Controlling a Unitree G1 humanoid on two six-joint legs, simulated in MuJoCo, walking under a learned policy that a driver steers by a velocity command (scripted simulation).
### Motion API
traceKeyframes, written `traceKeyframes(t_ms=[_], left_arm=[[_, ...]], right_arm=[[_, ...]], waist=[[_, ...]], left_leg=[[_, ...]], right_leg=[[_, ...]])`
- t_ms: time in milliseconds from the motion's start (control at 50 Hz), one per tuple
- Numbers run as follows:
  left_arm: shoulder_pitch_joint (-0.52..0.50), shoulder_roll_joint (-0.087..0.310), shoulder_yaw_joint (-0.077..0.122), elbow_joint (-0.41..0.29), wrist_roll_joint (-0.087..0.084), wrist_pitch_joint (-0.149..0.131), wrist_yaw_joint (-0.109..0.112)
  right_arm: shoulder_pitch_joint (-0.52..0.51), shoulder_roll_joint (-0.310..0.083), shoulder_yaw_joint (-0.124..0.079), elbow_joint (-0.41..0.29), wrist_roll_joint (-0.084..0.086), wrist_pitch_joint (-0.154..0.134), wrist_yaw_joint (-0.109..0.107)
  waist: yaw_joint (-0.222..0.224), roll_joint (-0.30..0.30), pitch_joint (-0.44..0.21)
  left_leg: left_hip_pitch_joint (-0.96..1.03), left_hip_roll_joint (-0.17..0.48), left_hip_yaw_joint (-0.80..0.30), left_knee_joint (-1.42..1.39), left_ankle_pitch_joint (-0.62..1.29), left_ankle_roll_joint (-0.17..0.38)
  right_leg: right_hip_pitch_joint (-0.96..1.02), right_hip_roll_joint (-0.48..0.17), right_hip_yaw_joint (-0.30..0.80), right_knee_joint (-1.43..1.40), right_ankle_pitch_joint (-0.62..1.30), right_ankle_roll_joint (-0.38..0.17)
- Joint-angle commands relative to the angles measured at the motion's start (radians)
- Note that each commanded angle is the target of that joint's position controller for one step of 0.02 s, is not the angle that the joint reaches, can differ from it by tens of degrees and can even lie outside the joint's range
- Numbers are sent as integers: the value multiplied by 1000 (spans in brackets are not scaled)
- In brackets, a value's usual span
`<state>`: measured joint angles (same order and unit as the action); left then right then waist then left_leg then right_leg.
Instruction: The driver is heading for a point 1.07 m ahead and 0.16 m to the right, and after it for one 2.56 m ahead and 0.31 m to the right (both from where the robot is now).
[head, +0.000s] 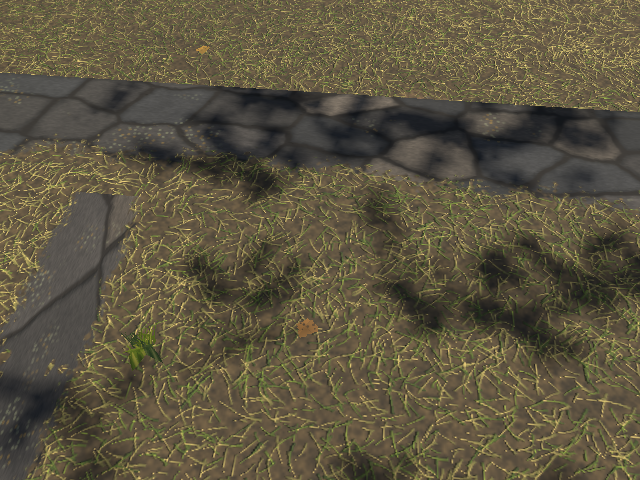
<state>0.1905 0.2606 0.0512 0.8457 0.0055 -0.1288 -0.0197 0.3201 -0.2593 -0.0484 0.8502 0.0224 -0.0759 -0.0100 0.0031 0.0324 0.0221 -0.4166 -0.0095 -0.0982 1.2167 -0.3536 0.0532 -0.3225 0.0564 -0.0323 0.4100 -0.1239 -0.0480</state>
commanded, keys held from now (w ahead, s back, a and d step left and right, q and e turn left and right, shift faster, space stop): w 0.20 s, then w+e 0.80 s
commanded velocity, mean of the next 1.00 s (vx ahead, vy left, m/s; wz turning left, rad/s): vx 0.50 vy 0.00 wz -0.28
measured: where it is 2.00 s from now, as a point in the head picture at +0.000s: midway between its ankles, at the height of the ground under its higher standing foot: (410, 258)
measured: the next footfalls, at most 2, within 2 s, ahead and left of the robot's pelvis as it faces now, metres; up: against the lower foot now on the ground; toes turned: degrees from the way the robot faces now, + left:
left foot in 0.34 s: +0.34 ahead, +0.17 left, +0.00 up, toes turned +0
right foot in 0.90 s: +0.59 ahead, -0.12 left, +0.00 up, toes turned -22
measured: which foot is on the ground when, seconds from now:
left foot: up 0.00-0.32, down 0.34-0.90, up 0.92-1.00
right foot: down 0.00-0.34, up 0.36-0.88, down 0.90-1.00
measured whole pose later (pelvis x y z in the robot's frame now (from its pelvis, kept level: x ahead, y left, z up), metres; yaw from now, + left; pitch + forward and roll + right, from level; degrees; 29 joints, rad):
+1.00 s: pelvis +0.51 -0.03 -0.01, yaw -22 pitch +2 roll +0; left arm 0.16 0.28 0.08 0.71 -0.02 -0.05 -0.04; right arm 0.26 -0.28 -0.06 0.83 0.02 -0.11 -0.01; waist -0.02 0.00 0.06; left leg -0.31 0.05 0.00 1.23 -0.44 0.00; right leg -0.44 0.08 -0.04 0.60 -0.20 -0.11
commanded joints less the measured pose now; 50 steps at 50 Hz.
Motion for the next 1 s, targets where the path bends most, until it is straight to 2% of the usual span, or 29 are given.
traceKeyframes(t_ms=[20,100,180,240,280,300,320,340,360,380,400,420,440,460,500,560,640,700,780,800,840,860,880,900,920,940,960,980,1000], left_arm=[[39,71,11,-21,1,-10,-5],[84,138,26,5,-12,-6,3],[136,163,27,25,-26,11,8],[201,165,23,52,-37,24,6],[205,177,25,57,-38,36,10],[193,188,27,56,-38,43,12],[182,187,25,52,-35,48,15],[174,152,12,42,-25,47,15],[170,71,-16,3,5,41,15],[291,-3,-33,-3,-32,22,16],[250,117,-3,14,-55,19,20],[182,146,10,-3,-59,21,22],[155,128,12,-3,-49,30,27],[141,114,17,-6,-37,41,28],[154,76,18,-8,-40,65,20],[113,53,20,-39,-36,84,16],[10,42,18,-85,-29,84,1],[-105,29,8,-132,-23,81,-19],[-211,27,3,-198,-28,80,-44],[-219,31,5,-212,-30,80,-50],[-184,59,20,-226,-31,84,-54],[-113,85,35,-216,-33,87,-52],[23,129,62,-186,-36,89,-47],[193,203,100,-141,-32,95,-27],[214,322,120,-132,-35,97,-8],[238,298,104,-168,-23,80,-13],[219,223,85,-158,-14,68,-18],[161,183,74,-161,-22,60,-17],[78,146,62,-179,-26,57,-17]], right_arm=[[24,-40,-11,-73,-5,-11,3],[-102,-21,8,-129,-21,-11,4],[-235,-26,16,-161,-12,-19,17],[-324,-45,12,-200,-3,-25,27],[-329,-71,3,-214,0,-34,34],[-294,-87,-6,-207,-2,-39,35],[-211,-113,-22,-183,-5,-42,32],[-57,-167,-49,-143,-12,-44,22],[130,-260,-73,-123,-27,-38,9],[157,-289,-76,-108,-39,-28,18],[120,-184,-52,-116,-31,-34,24],[48,-134,-36,-125,-20,-39,26],[-28,-103,-25,-131,-21,-42,31],[-76,-78,-21,-129,-23,-44,34],[-102,-65,-23,-111,-34,-55,33],[-77,-91,-36,-78,-39,-62,20],[-53,-120,-45,-49,-39,-50,1],[-16,-146,-52,-31,-31,-40,-8],[39,-165,-59,-2,-15,-14,-10],[37,-174,-61,0,-12,-7,-10],[15,-206,-68,-8,-6,5,-15],[4,-221,-72,-13,-3,13,-19],[-16,-230,-73,-19,1,21,-22],[-19,-220,-67,-32,-3,17,-26],[65,-63,-22,-79,-49,-5,-12],[24,-88,-12,-115,-14,-54,3],[-108,-152,-30,-146,26,-79,12],[-133,-143,-25,-157,24,-89,10],[-124,-142,-28,-140,-2,-86,0]], waist=[[-15,-89,-52],[5,-78,-9],[48,-93,8],[73,-102,28],[53,-110,29],[22,-113,17],[-27,-109,-24],[-97,-79,-120],[-158,91,-286],[-97,344,-372],[-110,183,-270],[-91,125,-166],[-56,62,-119],[-31,67,-73],[1,80,-49],[10,36,-20],[-11,21,19],[-54,5,56],[-82,6,87],[-76,12,83],[-34,52,30],[11,74,-19],[92,69,-92],[172,20,-178],[73,-268,-240],[92,-226,-431],[129,-128,-308],[89,-83,-197],[35,-21,-129]], left_leg=[[-188,115,-12,-51,50,1],[-232,145,31,-288,171,-27],[-155,105,82,-528,352,-37],[-126,82,84,-621,351,-33],[-86,65,80,-680,299,-16],[-22,52,88,-713,281,-7],[104,32,103,-743,262,7],[325,71,66,-742,264,38],[604,303,-174,-741,261,100],[784,461,-575,-885,58,221],[687,427,-549,-921,-16,193],[570,395,-387,-930,39,156],[461,347,-273,-958,132,135],[386,309,-181,-993,191,125],[305,270,-57,-1041,308,115],[304,274,53,-1064,451,129],[333,268,161,-1086,448,119],[371,280,223,-1090,443,109],[494,311,273,-1034,509,92],[514,315,288,-1003,577,84],[529,313,319,-886,903,63],[526,307,331,-774,1061,53],[477,281,349,-589,1115,33],[286,239,352,-323,930,-11],[-166,78,314,50,-55,-71],[-337,-30,48,238,-260,-76],[-439,28,-6,234,-161,-50],[-428,71,2,147,-67,-30],[-355,111,5,62,-11,-35]], right_leg=[[179,-274,317,-249,49,-198],[143,-279,225,-305,107,-214],[135,-237,126,-288,122,-166],[182,-268,158,-249,84,-150],[220,-294,197,-205,64,-134],[223,-296,205,-164,84,-121],[206,-267,190,-75,170,-101],[129,-205,142,124,209,-66],[-72,-115,67,479,-79,-19],[-377,-13,90,746,-461,8],[-453,-65,176,867,-414,4],[-474,-102,169,870,-311,-6],[-427,-142,157,840,-228,3],[-400,-166,155,792,-172,10],[-331,-185,145,768,-104,17],[-387,-186,158,724,-22,28],[-422,-174,142,515,134,35],[-418,-168,75,380,193,21],[-444,-155,10,282,109,-14],[-423,-142,-12,266,65,-27],[-298,-79,-75,256,-33,-64],[-195,-37,-102,258,-82,-87],[-6,9,-114,202,-57,-120],[294,-3,-27,146,-9,-163],[643,-277,456,121,-1,-304],[766,-414,903,-83,-184,-434],[702,-382,774,-127,-138,-360],[552,-339,628,-121,-64,-318],[391,-292,514,-124,35,-281]])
